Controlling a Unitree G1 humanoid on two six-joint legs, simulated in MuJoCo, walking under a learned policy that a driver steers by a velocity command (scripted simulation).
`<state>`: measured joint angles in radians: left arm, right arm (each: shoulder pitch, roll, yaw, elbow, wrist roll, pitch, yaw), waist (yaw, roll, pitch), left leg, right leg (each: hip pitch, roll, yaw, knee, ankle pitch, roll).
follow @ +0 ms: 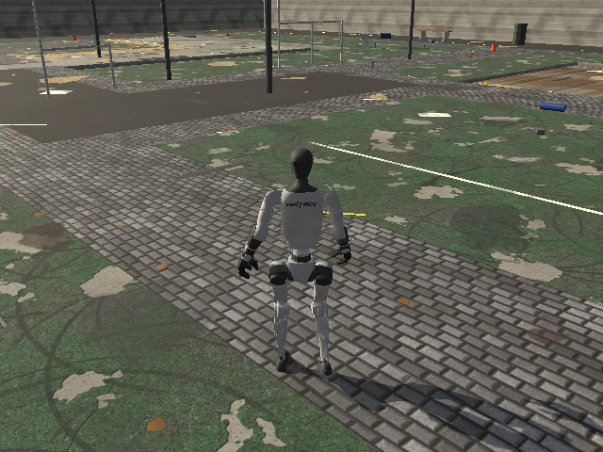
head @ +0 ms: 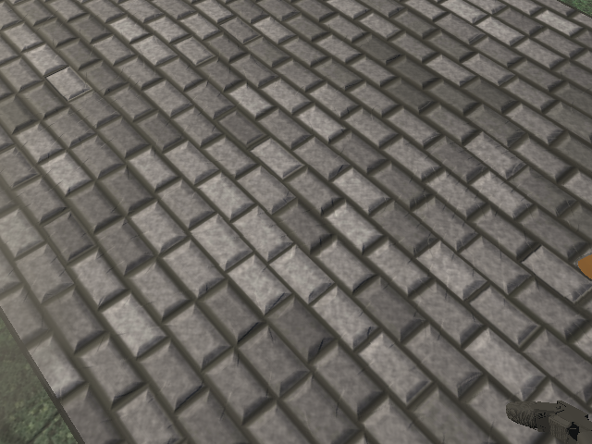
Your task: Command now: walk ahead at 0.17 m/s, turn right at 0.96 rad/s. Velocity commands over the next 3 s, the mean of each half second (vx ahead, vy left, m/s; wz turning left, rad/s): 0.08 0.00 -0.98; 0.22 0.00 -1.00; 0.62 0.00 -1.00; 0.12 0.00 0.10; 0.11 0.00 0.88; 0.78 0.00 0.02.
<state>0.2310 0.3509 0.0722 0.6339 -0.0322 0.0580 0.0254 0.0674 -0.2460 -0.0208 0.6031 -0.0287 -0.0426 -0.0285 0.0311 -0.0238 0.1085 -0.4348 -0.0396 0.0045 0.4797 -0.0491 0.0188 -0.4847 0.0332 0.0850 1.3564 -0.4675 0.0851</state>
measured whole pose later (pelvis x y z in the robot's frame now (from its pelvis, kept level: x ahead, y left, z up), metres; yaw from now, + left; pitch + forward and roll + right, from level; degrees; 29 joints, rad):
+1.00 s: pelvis +0.12 -0.04 +0.02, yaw -57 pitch +2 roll +0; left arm 0.26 0.36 0.09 0.57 -0.03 0.03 0.00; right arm 0.29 -0.31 -0.08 0.73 -0.01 -0.05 -0.03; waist -0.05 -0.02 -0.05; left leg -0.13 0.04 0.11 0.35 -0.26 -0.01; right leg -0.71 -0.09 0.02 1.27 -0.24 0.05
